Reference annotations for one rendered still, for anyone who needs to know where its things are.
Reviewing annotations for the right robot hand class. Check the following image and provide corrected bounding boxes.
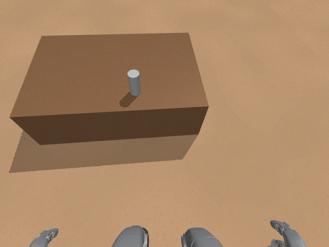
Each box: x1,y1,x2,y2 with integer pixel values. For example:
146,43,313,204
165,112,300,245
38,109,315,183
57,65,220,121
268,220,306,247

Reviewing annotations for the can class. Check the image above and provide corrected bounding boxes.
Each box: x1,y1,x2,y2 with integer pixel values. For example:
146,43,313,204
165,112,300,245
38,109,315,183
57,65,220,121
127,69,141,96

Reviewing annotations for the left robot hand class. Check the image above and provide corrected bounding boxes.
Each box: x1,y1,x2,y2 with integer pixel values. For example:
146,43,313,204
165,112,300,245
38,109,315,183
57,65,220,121
29,228,59,247

